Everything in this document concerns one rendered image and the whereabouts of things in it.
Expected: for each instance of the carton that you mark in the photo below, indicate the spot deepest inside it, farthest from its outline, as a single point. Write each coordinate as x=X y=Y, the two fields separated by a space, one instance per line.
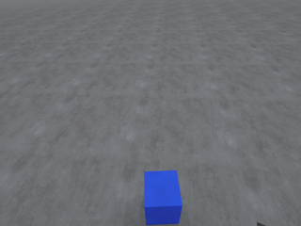
x=162 y=197

